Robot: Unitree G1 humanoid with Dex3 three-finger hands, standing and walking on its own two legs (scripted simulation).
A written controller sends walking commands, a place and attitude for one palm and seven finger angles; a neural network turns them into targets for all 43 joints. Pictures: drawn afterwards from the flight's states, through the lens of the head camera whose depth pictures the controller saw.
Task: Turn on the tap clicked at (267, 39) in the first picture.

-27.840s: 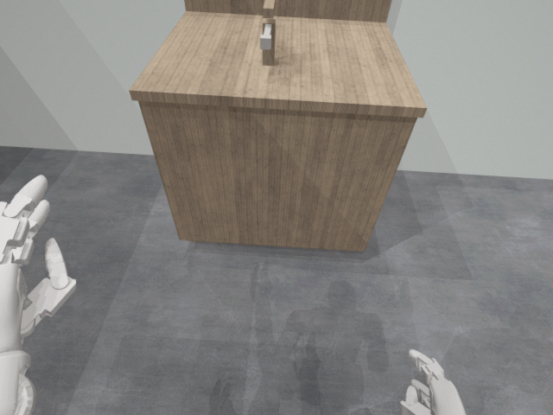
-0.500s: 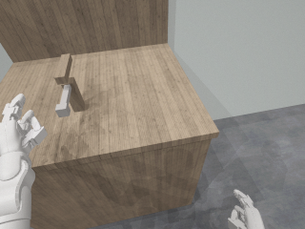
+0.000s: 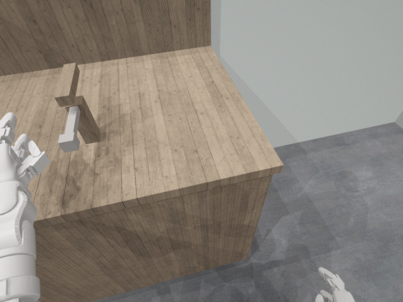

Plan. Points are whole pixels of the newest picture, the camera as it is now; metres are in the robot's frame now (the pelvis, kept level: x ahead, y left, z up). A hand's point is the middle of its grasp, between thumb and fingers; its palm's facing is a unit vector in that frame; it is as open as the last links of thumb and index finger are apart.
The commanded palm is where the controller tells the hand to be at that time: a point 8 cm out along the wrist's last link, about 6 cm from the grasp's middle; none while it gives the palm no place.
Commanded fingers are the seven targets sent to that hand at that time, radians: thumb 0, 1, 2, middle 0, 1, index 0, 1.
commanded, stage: reach beside the lever's end, fingers flat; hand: left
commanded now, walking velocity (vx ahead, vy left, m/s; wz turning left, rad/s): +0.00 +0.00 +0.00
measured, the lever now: (69, 142) +0.37 +0.30 +0.13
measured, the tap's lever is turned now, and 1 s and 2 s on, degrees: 0 0 19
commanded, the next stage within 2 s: push the lever round in 0.46 s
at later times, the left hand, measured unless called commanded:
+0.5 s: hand (45, 156) +0.33 +0.33 +0.13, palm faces +0.53 -0.84 -0.09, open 7.8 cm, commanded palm +0.28 +0.36 +0.13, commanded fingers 0.00 0.90 0.90 -0.15 -0.15 -0.15 -0.15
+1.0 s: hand (52, 158) +0.33 +0.31 +0.13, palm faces +0.53 -0.84 -0.08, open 7.8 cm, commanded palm +0.29 +0.35 +0.13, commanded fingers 0.00 0.90 0.90 -0.15 -0.15 -0.15 -0.15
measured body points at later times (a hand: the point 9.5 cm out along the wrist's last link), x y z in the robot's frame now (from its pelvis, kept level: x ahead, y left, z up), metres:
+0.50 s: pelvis +0.01 +0.01 +0.00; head +0.02 -0.01 +0.45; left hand +0.30 +0.37 +0.14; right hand +0.15 -0.24 -0.11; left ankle +0.02 +0.14 -0.73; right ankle -0.02 -0.10 -0.73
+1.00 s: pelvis +0.00 +0.00 +0.00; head +0.01 -0.01 +0.45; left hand +0.30 +0.36 +0.14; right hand +0.16 -0.24 -0.10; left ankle +0.02 +0.14 -0.73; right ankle -0.02 -0.10 -0.73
